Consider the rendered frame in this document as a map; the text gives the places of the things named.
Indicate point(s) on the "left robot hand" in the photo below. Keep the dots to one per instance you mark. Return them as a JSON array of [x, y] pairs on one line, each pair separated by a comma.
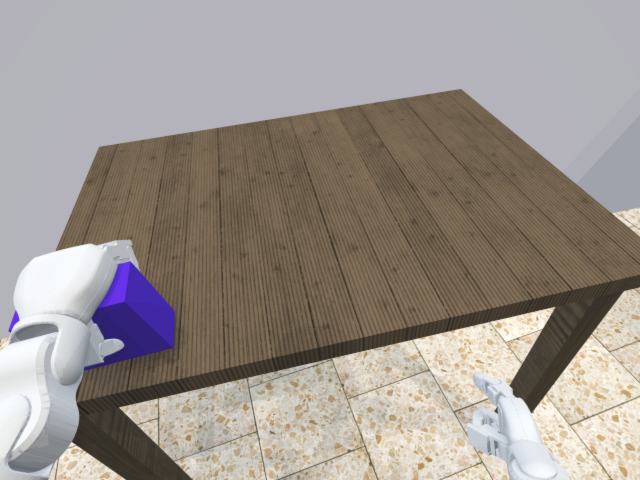
[[73, 282]]

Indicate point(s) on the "sponge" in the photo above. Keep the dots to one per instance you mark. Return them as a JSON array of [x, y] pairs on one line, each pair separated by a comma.
[[133, 312]]

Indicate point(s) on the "right robot hand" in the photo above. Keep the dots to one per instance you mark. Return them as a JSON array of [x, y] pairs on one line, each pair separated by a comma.
[[493, 433]]

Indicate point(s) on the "right robot forearm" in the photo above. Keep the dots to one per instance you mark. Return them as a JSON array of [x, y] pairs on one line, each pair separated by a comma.
[[529, 460]]

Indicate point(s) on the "table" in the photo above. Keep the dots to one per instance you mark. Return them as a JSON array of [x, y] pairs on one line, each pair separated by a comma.
[[289, 241]]

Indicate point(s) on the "left robot forearm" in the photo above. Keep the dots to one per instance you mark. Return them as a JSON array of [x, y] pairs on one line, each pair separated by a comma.
[[41, 368]]

